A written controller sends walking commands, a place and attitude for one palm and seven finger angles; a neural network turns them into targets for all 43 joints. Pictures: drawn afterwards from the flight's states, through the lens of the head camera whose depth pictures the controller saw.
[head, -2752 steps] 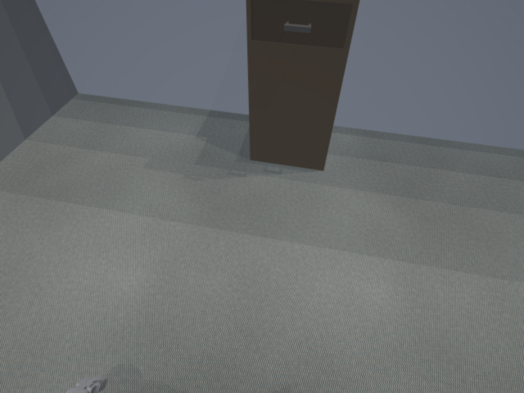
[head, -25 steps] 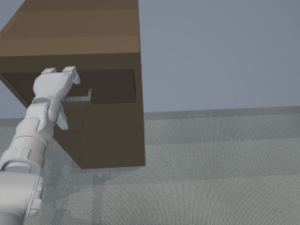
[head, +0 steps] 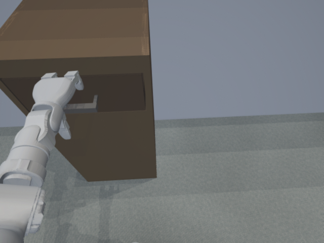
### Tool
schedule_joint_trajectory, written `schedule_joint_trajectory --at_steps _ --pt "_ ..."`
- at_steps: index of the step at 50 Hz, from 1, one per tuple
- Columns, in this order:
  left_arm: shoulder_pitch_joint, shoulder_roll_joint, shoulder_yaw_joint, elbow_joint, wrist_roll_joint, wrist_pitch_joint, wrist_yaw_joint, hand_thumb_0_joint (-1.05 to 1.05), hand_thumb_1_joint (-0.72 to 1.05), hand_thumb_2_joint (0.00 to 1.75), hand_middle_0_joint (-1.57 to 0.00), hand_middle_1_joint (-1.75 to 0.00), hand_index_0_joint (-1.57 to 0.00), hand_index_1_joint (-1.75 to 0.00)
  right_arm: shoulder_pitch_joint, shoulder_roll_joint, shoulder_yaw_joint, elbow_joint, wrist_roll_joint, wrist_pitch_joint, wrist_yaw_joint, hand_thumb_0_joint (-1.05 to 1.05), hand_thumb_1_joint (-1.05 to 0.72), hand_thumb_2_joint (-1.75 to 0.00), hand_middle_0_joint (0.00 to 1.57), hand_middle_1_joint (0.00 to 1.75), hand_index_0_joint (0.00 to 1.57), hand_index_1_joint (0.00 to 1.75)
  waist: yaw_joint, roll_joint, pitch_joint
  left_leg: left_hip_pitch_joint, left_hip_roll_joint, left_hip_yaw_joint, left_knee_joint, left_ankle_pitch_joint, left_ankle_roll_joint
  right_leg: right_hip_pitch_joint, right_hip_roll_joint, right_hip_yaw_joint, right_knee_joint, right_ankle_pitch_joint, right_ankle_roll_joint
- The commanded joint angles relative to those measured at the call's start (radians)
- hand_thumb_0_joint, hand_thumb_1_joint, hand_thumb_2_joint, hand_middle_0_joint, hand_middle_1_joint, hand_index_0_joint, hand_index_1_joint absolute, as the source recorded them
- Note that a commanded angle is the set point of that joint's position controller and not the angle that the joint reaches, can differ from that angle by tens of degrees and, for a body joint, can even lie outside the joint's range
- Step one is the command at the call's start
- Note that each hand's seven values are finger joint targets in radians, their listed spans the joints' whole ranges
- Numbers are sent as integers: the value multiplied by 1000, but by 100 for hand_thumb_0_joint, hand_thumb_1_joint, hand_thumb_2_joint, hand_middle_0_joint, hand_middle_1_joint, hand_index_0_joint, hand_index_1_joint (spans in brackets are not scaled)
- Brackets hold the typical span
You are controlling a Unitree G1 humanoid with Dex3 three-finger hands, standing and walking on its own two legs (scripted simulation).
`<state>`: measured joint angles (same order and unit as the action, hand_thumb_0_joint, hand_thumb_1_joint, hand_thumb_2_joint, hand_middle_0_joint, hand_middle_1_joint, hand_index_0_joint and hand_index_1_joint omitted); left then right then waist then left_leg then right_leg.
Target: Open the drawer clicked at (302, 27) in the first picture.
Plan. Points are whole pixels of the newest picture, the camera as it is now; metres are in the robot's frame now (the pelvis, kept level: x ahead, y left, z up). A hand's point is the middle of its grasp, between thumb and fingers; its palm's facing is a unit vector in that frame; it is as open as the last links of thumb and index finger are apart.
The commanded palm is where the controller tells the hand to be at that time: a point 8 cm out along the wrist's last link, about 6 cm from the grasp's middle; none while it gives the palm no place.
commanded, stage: re-aim the fingers above the handle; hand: left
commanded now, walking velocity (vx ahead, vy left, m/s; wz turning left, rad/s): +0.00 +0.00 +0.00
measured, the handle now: (80, 103) +0.50 +0.25 +0.02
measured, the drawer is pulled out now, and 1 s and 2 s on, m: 0.00 0.00 0.00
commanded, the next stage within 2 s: lower the fingers behind the handle in 0.08 s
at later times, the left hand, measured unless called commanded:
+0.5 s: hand (70, 106) +0.45 +0.25 +0.06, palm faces -0.07 -0.02 -1.00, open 13.7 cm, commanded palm +0.44 +0.25 +0.11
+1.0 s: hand (78, 112) +0.45 +0.24 +0.03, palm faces -0.03 -0.03 -1.00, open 13.6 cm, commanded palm +0.44 +0.25 +0.08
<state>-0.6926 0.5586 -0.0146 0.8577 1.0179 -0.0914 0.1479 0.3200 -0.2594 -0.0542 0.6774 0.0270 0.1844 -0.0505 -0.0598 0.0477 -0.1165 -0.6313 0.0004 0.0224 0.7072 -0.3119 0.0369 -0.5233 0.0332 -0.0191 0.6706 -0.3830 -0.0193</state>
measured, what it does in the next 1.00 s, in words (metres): stands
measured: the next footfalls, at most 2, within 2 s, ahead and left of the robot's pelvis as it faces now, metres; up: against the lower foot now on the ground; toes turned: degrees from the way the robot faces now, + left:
none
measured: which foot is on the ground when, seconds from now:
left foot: down 0.00-1.00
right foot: down 0.00-1.00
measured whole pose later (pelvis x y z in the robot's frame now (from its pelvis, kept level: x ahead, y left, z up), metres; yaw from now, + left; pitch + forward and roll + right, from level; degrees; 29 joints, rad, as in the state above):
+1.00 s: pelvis -0.01 +0.00 -0.01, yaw +0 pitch +17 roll -2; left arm -0.79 0.52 -0.03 1.05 1.07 -0.06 0.29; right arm 0.34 -0.25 -0.03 0.70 0.02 0.17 -0.06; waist -0.10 0.04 -0.15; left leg -0.77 0.01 0.01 0.79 -0.32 0.03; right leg -0.66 0.05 -0.03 0.75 -0.40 -0.03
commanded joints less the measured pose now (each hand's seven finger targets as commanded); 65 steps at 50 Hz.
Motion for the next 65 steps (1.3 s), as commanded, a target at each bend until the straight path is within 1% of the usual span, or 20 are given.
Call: schedule_joint_trajectory --at_steps 1,4,6,14,16,20,23,25,33,35,37,39,40,42,47,57,59,61,63,65 --pt "-487 237 53 -206 -12 2 41 0 -50 30 -30 -120 -30 -120 65 -156 -54 -74 2 -27 -10 0 -90 -90 20 30 20 30 -32 35 -355 360 -14 -24 -42 357 20 11 31 4 -83 323 -16" --pt "-496 301 101 -193 -3 -2 42 0 -50 30 -30 -120 -30 -120 69 -160 -51 -72 2 -26 -14 0 -90 -90 20 30 20 30 -18 25 -379 335 -17 -21 -43 360 20 45 29 8 -76 342 -16" --pt "-477 257 69 -169 -1 7 43 0 -50 30 -30 -120 -30 -120 67 -154 -48 -77 2 -27 -11 0 -90 -90 20 30 20 30 -17 33 -355 326 -17 -21 -46 358 17 31 31 1 -74 332 -19" --pt "-457 266 70 -104 7 23 42 0 -50 30 -30 -120 -30 -120 79 -160 -45 -75 4 -26 -13 0 -90 -90 20 30 20 30 -21 -9 -351 277 -20 -9 -43 317 21 49 25 12 -79 331 -13" --pt "-453 267 67 -69 12 29 40 0 -50 30 -30 -120 -30 -120 81 -162 -42 -73 4 -24 -15 0 -90 -90 20 30 20 30 -27 -28 -312 251 -19 -8 -42 289 21 30 25 10 -80 310 -13" --pt "-430 214 29 -41 19 32 42 0 -50 30 -30 -120 -30 -120 85 -158 -45 -78 2 -23 -11 0 -90 -90 20 30 20 30 -30 -6 -288 247 -18 -8 -35 278 19 -6 27 6 -74 283 -17" --pt "-461 178 -5 -18 21 41 43 0 -50 30 -30 -120 -30 -120 96 -160 -44 -74 1 -25 -10 0 -90 -90 20 30 20 30 -53 -28 -273 237 -16 -13 -31 243 22 -33 27 6 -81 248 -16" --pt "-464 249 55 -47 19 24 46 0 -50 30 -30 -120 -30 -120 101 -162 -47 -79 -1 -28 -15 0 -90 -90 20 30 20 30 -34 -15 -330 236 -18 -10 -23 241 24 -3 25 15 -70 261 -15" --pt "-514 334 137 -118 34 -44 127 0 -50 30 -30 -120 -30 -120 114 -159 -50 -70 -13 -46 -24 0 -90 -90 20 30 20 30 -34 38 -404 217 -18 -23 25 289 21 -37 36 13 -18 285 -17" --pt "-488 274 101 -99 41 -27 152 0 -50 30 -30 -120 -30 -120 123 -154 -59 -62 -16 -50 -17 0 -90 -90 20 30 20 30 -38 74 -421 248 -15 -21 41 325 15 -75 41 4 -6 295 -18" --pt "-504 262 91 -67 44 4 171 0 -50 30 -30 -120 -30 -120 131 -158 -59 -47 -16 -49 -11 0 -90 -90 20 30 20 30 -52 53 -401 231 -12 -20 43 313 16 -90 43 1 -7 286 -15" --pt "-516 284 103 -68 49 24 181 0 -50 30 -30 -120 -30 -120 136 -162 -57 -45 -13 -45 -9 0 -90 -90 20 30 20 30 -47 39 -442 229 -14 -20 43 332 16 -65 42 3 -3 313 -12" --pt "-485 272 99 -34 48 42 181 0 -50 30 -30 -120 -30 -120 136 -160 -58 -40 -14 -43 -8 0 -90 -90 20 30 20 30 -40 52 -418 221 -16 -16 41 323 15 -63 43 0 -6 306 -17" --pt "-496 246 64 23 52 76 178 0 -50 30 -30 -120 -30 -120 134 -161 -51 -36 -7 -39 -10 0 -90 -90 20 30 20 30 -62 6 -352 177 -15 -16 29 261 18 -78 41 -2 -22 264 -13" --pt "-509 277 59 92 60 104 153 0 -50 30 -30 -120 -30 -120 132 -166 -38 -37 -3 -37 -21 0 -90 -90 20 30 20 30 -67 -13 -316 132 -18 -9 14 185 24 -70 33 10 -43 217 -9" --pt "-429 269 49 149 56 46 116 0 -50 30 -30 -120 -30 -120 134 -163 -26 -82 2 -52 -29 0 -90 -90 20 30 20 30 -61 -38 -271 44 -22 -4 39 88 27 -112 31 21 -28 141 -4" --pt "-443 309 80 134 64 31 119 0 -50 30 -30 -120 -30 -120 142 -166 -28 -82 2 -54 -29 0 -90 -90 20 30 20 30 -54 -23 -302 40 -19 -5 51 97 25 -118 30 22 -12 145 -5" --pt "-443 265 58 86 54 10 123 0 -50 30 -30 -120 -30 -120 149 -159 -35 -88 -3 -60 -27 0 -90 -90 20 30 20 30 -54 6 -337 58 -19 -3 67 122 26 -123 32 22 0 170 -7" --pt "-413 276 76 125 49 17 130 0 -50 30 -30 -120 -30 -120 153 -162 -34 -79 -5 -57 -24 0 -90 -90 20 30 20 30 -57 -36 -331 38 -17 -8 75 122 27 -126 35 17 9 170 -6" --pt "-410 297 90 122 53 16 140 0 -50 30 -30 -120 -30 -120 155 -167 -34 -79 -6 -57 -23 0 -90 -90 20 30 20 30 -48 -12 -332 24 -19 -9 81 112 25 -141 37 19 18 158 -7"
